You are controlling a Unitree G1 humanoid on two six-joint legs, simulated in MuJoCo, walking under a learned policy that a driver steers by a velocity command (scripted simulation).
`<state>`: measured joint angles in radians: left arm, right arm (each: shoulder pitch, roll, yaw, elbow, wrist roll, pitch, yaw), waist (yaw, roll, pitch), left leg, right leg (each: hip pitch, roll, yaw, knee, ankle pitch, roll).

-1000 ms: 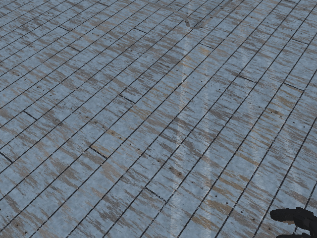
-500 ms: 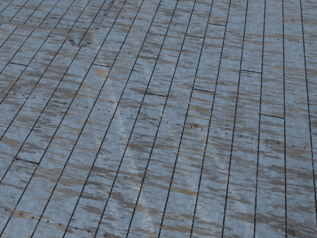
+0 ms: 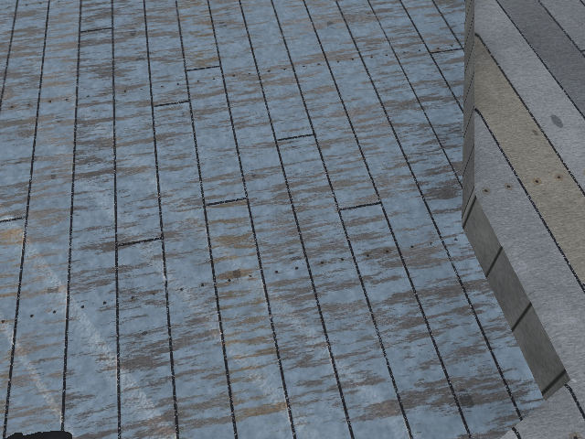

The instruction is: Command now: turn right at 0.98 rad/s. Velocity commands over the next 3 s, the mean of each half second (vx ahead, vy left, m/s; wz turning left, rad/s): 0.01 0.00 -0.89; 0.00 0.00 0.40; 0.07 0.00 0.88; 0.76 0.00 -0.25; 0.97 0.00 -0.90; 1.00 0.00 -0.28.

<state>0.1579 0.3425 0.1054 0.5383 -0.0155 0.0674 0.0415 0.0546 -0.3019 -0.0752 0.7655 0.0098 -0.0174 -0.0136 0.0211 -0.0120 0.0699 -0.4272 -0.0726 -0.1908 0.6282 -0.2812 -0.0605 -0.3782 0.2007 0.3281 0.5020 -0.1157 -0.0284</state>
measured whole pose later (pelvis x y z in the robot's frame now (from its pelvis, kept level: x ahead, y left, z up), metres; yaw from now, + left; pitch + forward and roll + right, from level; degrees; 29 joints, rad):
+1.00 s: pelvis +0.01 +0.03 +0.00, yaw -10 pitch +2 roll -1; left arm 0.11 0.30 0.08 0.70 -0.01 0.01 0.02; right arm 0.17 -0.30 -0.09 0.62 0.02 0.10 0.03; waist -0.01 -0.02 0.07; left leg -0.37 0.07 0.10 0.69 -0.33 -0.01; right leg -0.22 -0.14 -0.30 0.56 -0.34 0.03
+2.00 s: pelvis +0.31 +0.13 +0.00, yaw +6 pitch +3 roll +1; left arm 0.42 0.30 0.08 0.87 0.01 -0.03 -0.03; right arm 0.18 -0.28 -0.02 0.62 -0.06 -0.07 -0.01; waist 0.06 -0.02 0.00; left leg -0.28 0.00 0.05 0.51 -0.29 0.00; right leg -0.37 0.01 0.07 1.13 -0.35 -0.09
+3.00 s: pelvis +1.19 -0.07 +0.01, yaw -27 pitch +2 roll +2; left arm 0.01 0.28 -0.03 0.63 0.07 -0.08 -0.04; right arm 0.57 -0.30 -0.06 0.91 -0.01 -0.06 0.01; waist -0.08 -0.02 0.01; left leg -0.10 -0.11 -0.09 0.34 -0.27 0.05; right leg -0.63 -0.05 0.06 0.91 -0.23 -0.02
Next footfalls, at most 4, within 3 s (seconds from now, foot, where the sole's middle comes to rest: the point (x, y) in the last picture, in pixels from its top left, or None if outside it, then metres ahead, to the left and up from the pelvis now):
0.04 left None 0.11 0.14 -0.77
0.52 right None -0.01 -0.11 -0.77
1.02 left None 0.07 0.13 -0.77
1.52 right None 0.16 -0.06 -0.77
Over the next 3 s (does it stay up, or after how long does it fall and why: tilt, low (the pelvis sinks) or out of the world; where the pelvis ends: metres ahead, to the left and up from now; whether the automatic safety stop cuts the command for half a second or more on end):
stays up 1.19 -0.07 0.01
